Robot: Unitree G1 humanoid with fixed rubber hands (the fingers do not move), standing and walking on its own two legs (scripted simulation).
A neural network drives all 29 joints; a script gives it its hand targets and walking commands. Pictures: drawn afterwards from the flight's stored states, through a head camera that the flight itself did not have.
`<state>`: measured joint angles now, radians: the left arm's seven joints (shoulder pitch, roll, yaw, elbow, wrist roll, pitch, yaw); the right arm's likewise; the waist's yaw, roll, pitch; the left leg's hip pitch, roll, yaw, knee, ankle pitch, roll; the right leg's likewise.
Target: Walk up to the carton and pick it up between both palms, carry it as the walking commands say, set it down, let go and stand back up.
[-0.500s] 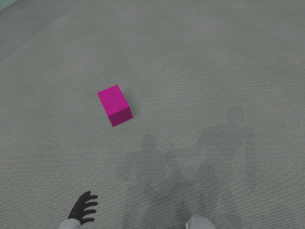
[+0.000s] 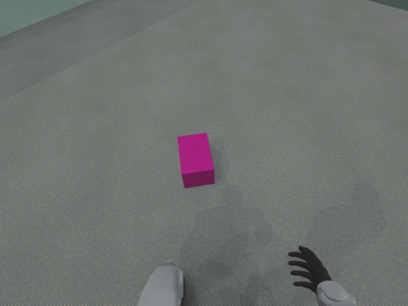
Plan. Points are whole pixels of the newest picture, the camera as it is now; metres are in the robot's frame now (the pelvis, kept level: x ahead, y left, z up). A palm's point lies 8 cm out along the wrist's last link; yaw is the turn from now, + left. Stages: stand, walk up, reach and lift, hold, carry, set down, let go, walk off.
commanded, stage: walk up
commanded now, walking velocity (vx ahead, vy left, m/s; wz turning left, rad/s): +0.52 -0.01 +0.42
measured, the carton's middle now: (195, 160) +0.88 +0.17 -0.70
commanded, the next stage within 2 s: none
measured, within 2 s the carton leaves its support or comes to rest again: neither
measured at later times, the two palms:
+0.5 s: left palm (131, 178) +0.41 +0.26 -0.12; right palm (319, 249) +0.27 -0.22 -0.13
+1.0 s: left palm (137, 199) +0.36 +0.23 -0.12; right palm (294, 154) +0.54 -0.20 -0.14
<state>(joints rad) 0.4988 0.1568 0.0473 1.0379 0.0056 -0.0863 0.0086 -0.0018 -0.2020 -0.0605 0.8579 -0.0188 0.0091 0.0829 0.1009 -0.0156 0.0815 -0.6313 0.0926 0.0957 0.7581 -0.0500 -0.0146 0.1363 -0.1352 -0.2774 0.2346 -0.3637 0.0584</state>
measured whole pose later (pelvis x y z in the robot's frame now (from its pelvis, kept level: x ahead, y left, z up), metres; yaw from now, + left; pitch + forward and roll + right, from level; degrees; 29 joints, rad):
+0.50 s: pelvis +0.30 +0.02 +0.00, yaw +9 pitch -1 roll +1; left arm 0.08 0.20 0.05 0.88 0.01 -0.01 -0.05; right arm 0.43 -0.20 -0.05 1.01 -0.02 -0.07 0.00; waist -0.09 -0.01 0.07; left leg -0.01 0.05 0.03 0.35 -0.33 -0.05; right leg -0.53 -0.13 -0.13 0.62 -0.08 0.04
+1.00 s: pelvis +0.42 +0.00 +0.01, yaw +11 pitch +0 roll +3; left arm 0.33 0.17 0.02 1.02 0.01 -0.02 0.03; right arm 0.18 -0.18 -0.05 0.96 -0.01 0.07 0.01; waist 0.05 0.00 0.05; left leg -0.38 0.03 0.07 0.73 -0.31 -0.06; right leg -0.25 -0.12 -0.16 0.42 -0.16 -0.01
